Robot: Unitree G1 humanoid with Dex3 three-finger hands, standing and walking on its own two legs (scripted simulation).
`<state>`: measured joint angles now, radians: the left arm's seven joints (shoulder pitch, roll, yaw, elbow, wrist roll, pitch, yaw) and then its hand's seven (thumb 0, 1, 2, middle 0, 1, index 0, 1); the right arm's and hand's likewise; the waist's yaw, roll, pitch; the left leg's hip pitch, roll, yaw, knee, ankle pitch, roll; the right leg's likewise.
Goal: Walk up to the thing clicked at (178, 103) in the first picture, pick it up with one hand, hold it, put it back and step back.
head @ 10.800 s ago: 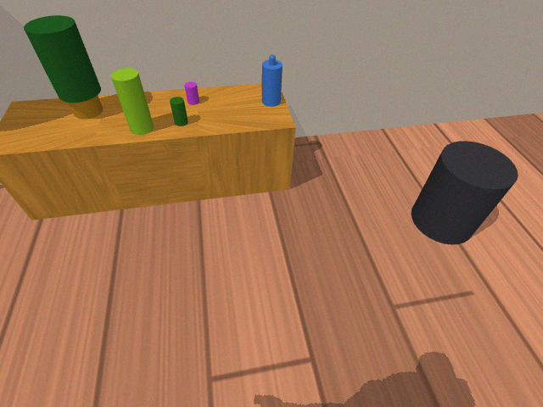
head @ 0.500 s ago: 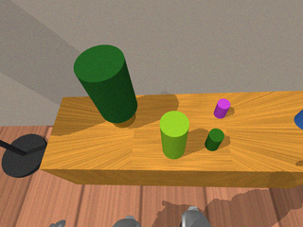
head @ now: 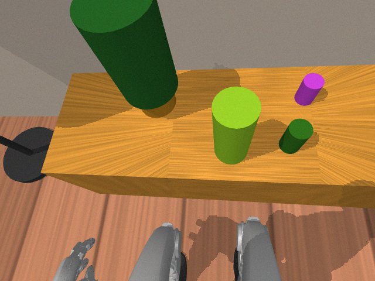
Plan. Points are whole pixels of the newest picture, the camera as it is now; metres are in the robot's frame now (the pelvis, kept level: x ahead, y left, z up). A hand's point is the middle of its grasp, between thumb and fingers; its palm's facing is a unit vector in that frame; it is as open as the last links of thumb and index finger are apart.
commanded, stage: approach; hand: right
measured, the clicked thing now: (294, 137) +0.46 -0.25 -0.17
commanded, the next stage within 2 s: close in in 0.16 s
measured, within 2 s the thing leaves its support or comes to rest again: neither
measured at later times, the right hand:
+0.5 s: hand (322, 146) +0.43 -0.30 -0.15, palm faces +0.19 +0.98 +0.01, open 17.5 cm
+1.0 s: hand (302, 139) +0.44 -0.25 -0.14, palm faces +0.23 +0.97 +0.00, open 17.5 cm
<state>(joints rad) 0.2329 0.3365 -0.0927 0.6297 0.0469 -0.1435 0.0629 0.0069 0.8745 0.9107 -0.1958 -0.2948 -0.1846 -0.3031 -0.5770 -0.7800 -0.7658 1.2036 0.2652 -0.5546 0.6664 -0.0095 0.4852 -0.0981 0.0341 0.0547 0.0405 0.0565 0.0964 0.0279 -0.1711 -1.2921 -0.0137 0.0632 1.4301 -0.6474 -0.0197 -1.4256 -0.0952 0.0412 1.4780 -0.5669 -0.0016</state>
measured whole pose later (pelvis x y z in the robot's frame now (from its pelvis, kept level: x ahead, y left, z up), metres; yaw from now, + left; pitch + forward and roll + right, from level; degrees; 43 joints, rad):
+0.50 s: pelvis -0.05 +0.00 -0.16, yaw +4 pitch +34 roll +7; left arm 0.16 0.27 -0.05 0.68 0.08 -0.06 -0.02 0.01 0.90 0.89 -0.20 -0.30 -0.20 -0.30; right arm -0.75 -0.62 -0.68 0.97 0.14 -0.46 0.42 -0.01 0.52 -0.05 0.05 0.04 0.04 0.04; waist 0.11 0.00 -0.15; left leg -1.87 -0.03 0.08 1.99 -0.73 -0.02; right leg -2.02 -0.11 0.10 2.02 -0.62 -0.01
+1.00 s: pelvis -0.05 +0.02 -0.15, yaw +3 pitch +36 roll +5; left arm 0.14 0.28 0.00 0.66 0.07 0.00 -0.02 0.01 0.91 0.88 -0.20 -0.31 -0.20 -0.30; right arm -0.75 -0.52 -0.59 0.93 0.14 -0.46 0.26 -0.01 0.53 -0.06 0.03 0.05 0.03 0.05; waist 0.10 0.00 -0.17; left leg -1.87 -0.04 0.08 1.98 -0.74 0.01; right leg -1.99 -0.12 0.10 1.99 -0.62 0.02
